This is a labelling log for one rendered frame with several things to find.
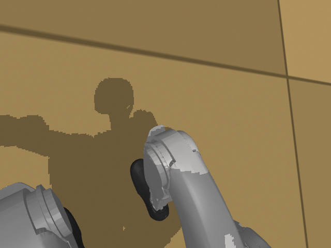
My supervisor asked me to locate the left robot foot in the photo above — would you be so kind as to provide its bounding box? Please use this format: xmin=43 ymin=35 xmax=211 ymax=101
xmin=64 ymin=207 xmax=85 ymax=248

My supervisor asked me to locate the right robot hand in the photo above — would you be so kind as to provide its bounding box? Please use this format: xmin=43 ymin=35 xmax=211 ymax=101
xmin=234 ymin=220 xmax=271 ymax=248

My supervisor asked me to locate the right robot foot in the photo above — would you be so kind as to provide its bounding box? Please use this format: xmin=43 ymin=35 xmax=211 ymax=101
xmin=130 ymin=159 xmax=169 ymax=221

